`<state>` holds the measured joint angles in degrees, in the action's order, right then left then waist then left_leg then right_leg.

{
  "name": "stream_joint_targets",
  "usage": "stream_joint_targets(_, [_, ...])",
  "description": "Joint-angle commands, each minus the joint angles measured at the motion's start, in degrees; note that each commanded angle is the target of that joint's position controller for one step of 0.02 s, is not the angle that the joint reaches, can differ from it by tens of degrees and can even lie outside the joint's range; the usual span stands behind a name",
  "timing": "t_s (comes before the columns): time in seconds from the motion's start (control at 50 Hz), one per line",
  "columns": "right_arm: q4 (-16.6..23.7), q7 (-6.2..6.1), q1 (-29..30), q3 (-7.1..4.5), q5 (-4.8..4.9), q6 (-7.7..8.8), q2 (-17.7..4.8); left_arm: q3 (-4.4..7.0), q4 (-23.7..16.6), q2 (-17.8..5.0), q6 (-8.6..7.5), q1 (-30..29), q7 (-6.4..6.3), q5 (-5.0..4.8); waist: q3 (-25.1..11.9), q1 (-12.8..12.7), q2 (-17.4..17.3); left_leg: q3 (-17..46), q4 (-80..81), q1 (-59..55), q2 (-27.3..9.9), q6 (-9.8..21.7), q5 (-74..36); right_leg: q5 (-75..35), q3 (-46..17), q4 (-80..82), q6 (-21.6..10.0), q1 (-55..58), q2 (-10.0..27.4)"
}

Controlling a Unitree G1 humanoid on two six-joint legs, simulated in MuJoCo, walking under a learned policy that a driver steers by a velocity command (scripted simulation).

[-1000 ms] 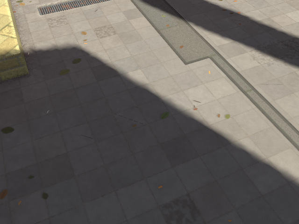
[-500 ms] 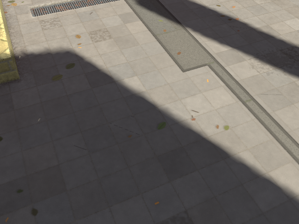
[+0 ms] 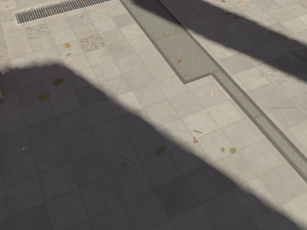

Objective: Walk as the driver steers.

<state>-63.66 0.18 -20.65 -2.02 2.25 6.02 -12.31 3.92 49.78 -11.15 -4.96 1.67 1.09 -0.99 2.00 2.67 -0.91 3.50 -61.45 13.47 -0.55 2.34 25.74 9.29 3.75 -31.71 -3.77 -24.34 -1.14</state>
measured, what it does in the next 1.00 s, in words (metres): walks ahead: left foot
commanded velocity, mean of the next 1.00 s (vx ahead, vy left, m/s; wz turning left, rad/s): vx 0.49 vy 0.00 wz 0.00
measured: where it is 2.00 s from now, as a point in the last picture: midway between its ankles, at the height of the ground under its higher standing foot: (136, 109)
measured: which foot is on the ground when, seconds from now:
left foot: up 0.00-0.46, down 0.48-1.00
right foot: down 0.00-0.50, up 0.52-1.00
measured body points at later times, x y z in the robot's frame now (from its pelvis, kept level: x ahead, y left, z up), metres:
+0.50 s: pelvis +0.27 +0.04 -0.01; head +0.31 +0.04 +0.44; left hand +0.20 +0.29 -0.15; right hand +0.50 -0.18 -0.10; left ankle +0.40 +0.14 -0.73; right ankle +0.09 -0.09 -0.72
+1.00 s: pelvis +0.55 +0.03 +0.01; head +0.58 +0.02 +0.46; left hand +0.77 +0.25 -0.09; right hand +0.50 -0.24 -0.14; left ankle +0.40 +0.14 -0.73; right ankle +0.72 -0.10 -0.71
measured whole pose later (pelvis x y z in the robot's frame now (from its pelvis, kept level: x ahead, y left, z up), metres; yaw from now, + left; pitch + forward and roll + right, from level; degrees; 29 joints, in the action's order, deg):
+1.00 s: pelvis +0.55 +0.03 +0.01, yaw +0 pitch +2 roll +2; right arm -59.2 -0.5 -22.4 -3.7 1.0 4.5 -13.4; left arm 3.0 50.1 -12.5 -4.8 -1.6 1.7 -1.1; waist 0.5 4.5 1.8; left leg -2.6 -13.1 -4.0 2.0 0.6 19.4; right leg 0.0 0.5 -30.1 -3.0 -33.1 3.7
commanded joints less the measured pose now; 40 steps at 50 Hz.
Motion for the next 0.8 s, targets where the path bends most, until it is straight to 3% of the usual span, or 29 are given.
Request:
stream_joint_targets(0.02, [6.8, -0.04, 6.9, -1.66, 0.73, 1.88, -6.2, 0.61, 0.9, -5.7, -0.77, 8.7, 0.44, 0.81, -4.5, -4.8, 2.7, 1.1, -13.9, 29.3, -5.7, 2.5, -7.0, 10.4, -27.7, 21.7, -10.6, 23.8, 18.8])
stream_joint_targets(0.04, [7.0, -0.34, 6.2, -2.14, -0.36, 1.2, -5.2, 0.01, 1.0, -3.7, -1.14, 7.2, 0.5, 0.98, -4.1, -2.6, 3.2, 1.4, -9.5, 25.3, -7.6, 2.4, -10.8, 5.5, -22.4, 22.8, -8.8, 19.0, 16.1])
stream_joint_targets(0.08, [6.9, -0.48, 3.9, -2.46, -0.49, -0.2, -3.3, -0.33, 2.1, -3.2, -1.29, 8.9, 0.43, 1.12, -2.9, -0.8, 5.3, 1.1, -5.0, 22.1, -8.4, 1.8, -12.8, 2.4, -17.8, 24.8, -8.8, 14.7, 14.5])
stream_joint_targets(0.14, [9.4, -1.05, 9.2, -3.29, -1.76, -1.06, -4.5, 0.46, 3.8, -7.3, -1.35, 12.7, -0.57, 1.57, 0.3, -1.4, 3.5, -0.1, 4.0, 26.9, -8.5, -0.1, -19.6, -1.2, -14.8, 27.0, -9.8, 13.9, 13.9])
stream_joint_targets(0.16, [10.4, -0.91, 12.1, -3.51, -1.95, -1.19, -5.1, 0.38, 4.0, -7.3, -1.36, 14.0, -0.97, 1.38, 0.9, -2.0, 3.3, -0.2, 7.3, 28.1, -8.3, -0.8, -23.1, -2.7, -13.8, 27.5, -10.0, 14.0, 14.0])
stream_joint_targets(0.28, [14.0, 0.51, 23.2, -2.58, -1.4, -1.37, -3.4, 0.4, 6.1, -7.8, -1.32, 20.4, -1.72, 0.15, 3.1, -5.6, 4.2, -2.7, 26.3, 24.2, -5.0, -1.2, -36.6, -5.3, -7.7, 27.5, -7.7, 16.6, 11.6])
stream_joint_targets(0.36, [16.9, 1.63, 29.1, -1.93, -0.66, -1.24, -3.7, 0.71, 9.0, -8.1, -0.3, 25.2, -1.84, -0.2, 5.0, -7.2, 4.3, -2.3, 30.1, 27.8, -4.7, 0.2, -31.3, -7.4, -7.7, 24.5, -7.1, 26.4, 14.9])
stream_joint_targets(0.4, [18.1, 2.29, 30.4, -1.89, -0.67, -0.73, -4.5, 1.16, 9.4, -9.1, 0.22, 25.3, -2.14, -0.22, 5.1, -6.8, 4.9, -2.7, 32.3, 27.4, -4.2, 1.4, -26.6, -11.4, -8.0, 21.9, -6.6, 30.0, 16.5])
stream_joint_targets(0.44, [18.0, 2.33, 27.4, -2.4, -0.82, -0.18, -6.1, 1.64, 9.2, -10.6, 0.49, 24.0, -2.14, -0.04, 2.0, -5.0, 6.3, -5.0, 33.3, 20.2, -2.1, 2.6, -22.1, -23.1, -7.4, 17.1, -5.5, 31.1, 16.5])
stream_joint_targets(0.46, [16.9, 2.06, 22.6, -3.25, -0.91, 0.03, -7.6, 1.8, 9.0, -11.2, 0.72, 22.9, -2.07, -0.08, -1.3, -2.1, 7.2, -6.8, 33.8, 12.3, 0.0, 3.6, -20.9, -34.5, -6.3, 11.3, -4.7, 30.6, 15.3])
stream_joint_targets(0.48, [13.8, 1.7, 12.1, -4.7, -0.99, 0.09, -10.4, 1.39, 8.5, -10.2, 0.94, 21.7, -2.01, 0.14, -7.5, 2.7, 6.7, -7.0, 33.1, -2.0, 0.8, 5.4, -22.6, -40.0, -4.2, 0.1, -3.2, 26.1, 12.5])
stream_joint_targets(0.5, [11.3, 1.1, 0.0, -5.97, -1.78, 0.04, -15.1, 0.44, 6.5, -8.4, 0.86, 21.0, -2.0, 1.1, -16.9, 6.4, 0.0, 6.0, 31.1, -22.1, -10.3, 9.4, -26.3, -23.7, -1.6, -19.4, -0.9, 11.9, 8.6])
stream_joint_targets(0.52, [9.6, 1.56, -4.3, -6.17, -2.0, -0.22, -17.6, -1.92, 6.7, -0.4, -0.47, 27.6, -1.2, 0.48, -25.3, 2.7, -16.1, 33.4, 39.6, -39.9, -22.7, 18.3, -14.4, 18.8, -4.0, -38.4, 2.6, -10.2, -2.3])
stream_joint_targets(0.54, [10.1, 1.59, -3.1, -4.6, -1.78, -0.21, -12.1, -0.71, 7.5, -5.5, -1.85, 24.4, -1.03, -0.85, -23.6, 4.1, -10.5, 36.3, 43.2, -38.2, -21.3, 16.0, -10.6, 22.8, -11.9, -45.5, 1.5, -16.1, -0.2])
stream_joint_targets(0.56, [11.1, 1.36, 2.3, -3.81, -1.59, -0.02, -9.6, 0.09, 5.7, -8.5, -2.57, 18.8, -1.04, -1.79, -15.4, 3.1, -8.0, 27.1, 43.7, -30.6, -19.6, 13.4, -14.8, 18.4, -10.4, -46.5, 0.8, -19.8, 2.6])
stream_joint_targets(0.58, [12.3, 1.31, 7.4, -3.12, -1.87, 0.13, -8.2, 0.26, 5.0, -8.8, -2.67, 15.7, -1.55, -1.6, -10.8, 1.0, -2.3, 20.1, 45.0, -21.2, -17.7, 12.2, -21.8, 12.8, -8.5, -43.9, 0.8, -17.5, 5.8])
stream_joint_targets(0.6, [12.4, 1.49, 9.8, -2.68, -2.35, 0.32, -6.6, 0.81, 4.7, -8.5, -2.31, 13.9, -1.98, -0.66, -7.4, -0.6, -0.7, 15.3, 46.6, -13.9, -15.7, 11.6, -26.6, 9.8, -7.7, -40.5, 1.0, -15.2, 7.5])
stream_joint_targets(0.62, [11.9, 1.54, 10.0, -2.18, -2.89, 0.5, -5.1, 0.94, 4.6, -7.1, -1.59, 14.9, -1.99, -0.26, -6.9, -2.5, -2.3, 12.3, 48.2, -9.9, -14.1, 11.0, -28.2, 7.7, -8.1, -38.1, 0.9, -11.9, 9.0])
stream_joint_targets(0.66, [10.7, 1.37, 8.0, -2.11, -2.74, 0.49, -5.2, 0.88, 4.8, -4.6, -0.4, 16.1, -1.96, -0.28, -5.5, -3.7, -3.4, 9.3, 50.7, -6.6, -13.1, 11.5, -29.2, 6.4, -7.3, -34.8, 1.1, -10.4, 9.5])
stream_joint_targets(0.72, [10.0, 0.35, 6.0, -2.67, -2.45, 0.51, -8.2, 1.25, 2.5, -5.6, 0.37, 10.1, -2.06, 0.42, -2.1, -3.4, -2.2, 6.3, 53.5, -4.7, -12.7, 11.5, -30.6, 0.1, -6.7, -26.9, 2.4, -15.2, 10.1])
stream_joint_targets(0.8, [9.1, -0.52, 2.9, -2.54, -2.15, 0.13, -8.5, 0.81, 0.1, -4.6, 0.2, 2.0, -1.46, 0.52, -0.1, -1.7, -3.0, 1.4, 54.8, -4.6, -10.2, 9.3, -30.3, -12.2, -5.2, -12.3, 2.9, -14.8, 8.6])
